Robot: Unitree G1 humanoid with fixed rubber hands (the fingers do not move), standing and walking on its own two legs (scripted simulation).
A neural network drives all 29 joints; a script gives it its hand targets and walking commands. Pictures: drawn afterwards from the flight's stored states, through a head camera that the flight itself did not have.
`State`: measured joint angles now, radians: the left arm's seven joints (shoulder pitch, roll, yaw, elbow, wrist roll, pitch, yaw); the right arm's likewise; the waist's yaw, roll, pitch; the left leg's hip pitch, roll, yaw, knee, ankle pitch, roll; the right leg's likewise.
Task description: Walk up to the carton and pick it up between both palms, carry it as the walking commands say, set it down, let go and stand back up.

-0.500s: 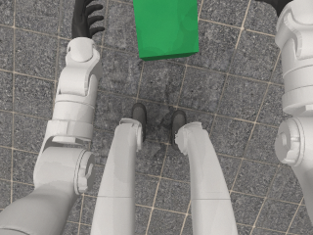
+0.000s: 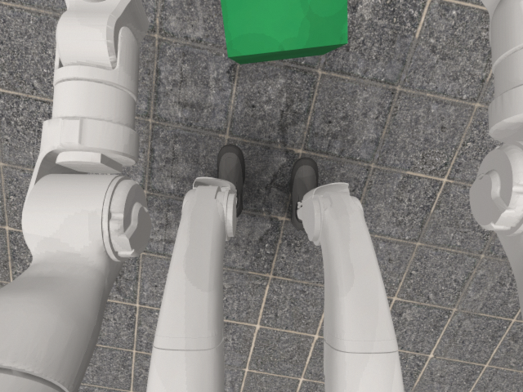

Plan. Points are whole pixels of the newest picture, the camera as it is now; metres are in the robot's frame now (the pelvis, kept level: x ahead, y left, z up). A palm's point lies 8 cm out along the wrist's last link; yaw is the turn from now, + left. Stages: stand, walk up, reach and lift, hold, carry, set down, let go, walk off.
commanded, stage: reach and lift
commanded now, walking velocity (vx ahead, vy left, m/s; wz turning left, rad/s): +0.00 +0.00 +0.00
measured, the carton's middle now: out of the picture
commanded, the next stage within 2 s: none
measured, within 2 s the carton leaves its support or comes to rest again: neither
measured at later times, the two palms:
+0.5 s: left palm out of the picture +0.54 +0.18 -0.33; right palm out of the picture +0.58 -0.20 -0.32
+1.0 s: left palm (176, 9) +0.54 +0.19 -0.44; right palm out of the picture +0.57 -0.19 -0.44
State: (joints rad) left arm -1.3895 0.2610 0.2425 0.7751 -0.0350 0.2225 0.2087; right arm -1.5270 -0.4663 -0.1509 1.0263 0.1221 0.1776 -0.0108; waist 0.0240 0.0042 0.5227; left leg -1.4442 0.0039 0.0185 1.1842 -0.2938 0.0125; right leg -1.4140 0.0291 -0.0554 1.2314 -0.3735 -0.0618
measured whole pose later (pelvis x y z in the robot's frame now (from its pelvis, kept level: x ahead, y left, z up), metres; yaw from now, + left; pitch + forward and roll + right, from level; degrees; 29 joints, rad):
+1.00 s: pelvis -0.02 +0.00 -0.26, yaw +1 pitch +34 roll +4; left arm -1.58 0.33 0.24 1.09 -0.17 0.15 0.20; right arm -1.70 -0.52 -0.04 1.21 0.24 0.16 -0.04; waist 0.02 0.00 0.52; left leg -2.21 0.01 0.06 2.12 -0.50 0.01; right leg -2.20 0.00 -0.05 2.21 -0.61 -0.07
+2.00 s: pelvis -0.01 +0.00 -0.28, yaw +1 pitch +33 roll +3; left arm -1.63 0.29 0.16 1.14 -0.24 0.12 0.18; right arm -1.70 -0.41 0.04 1.20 0.28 0.13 -0.07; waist 0.02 0.02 0.52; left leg -2.25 0.01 0.06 2.20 -0.53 0.01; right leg -2.23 0.01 -0.05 2.29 -0.63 -0.07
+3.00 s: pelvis -0.02 +0.01 -0.28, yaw -1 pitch +28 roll +3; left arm -1.57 0.24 0.22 1.00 -0.14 0.30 0.25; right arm -1.62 -0.38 0.03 1.05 0.20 0.34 -0.12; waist 0.02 0.02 0.53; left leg -2.15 -0.01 0.05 2.22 -0.56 0.01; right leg -2.14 0.05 -0.03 2.29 -0.63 -0.07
